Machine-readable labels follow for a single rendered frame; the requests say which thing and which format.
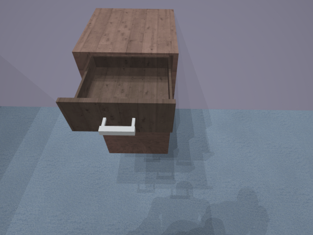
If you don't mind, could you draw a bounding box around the drawer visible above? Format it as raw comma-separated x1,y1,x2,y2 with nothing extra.
56,56,176,133

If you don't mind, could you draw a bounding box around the handle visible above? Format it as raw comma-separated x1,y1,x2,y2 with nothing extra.
98,117,135,136

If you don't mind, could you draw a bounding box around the cabinet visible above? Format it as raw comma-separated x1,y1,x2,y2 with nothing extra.
72,8,179,154

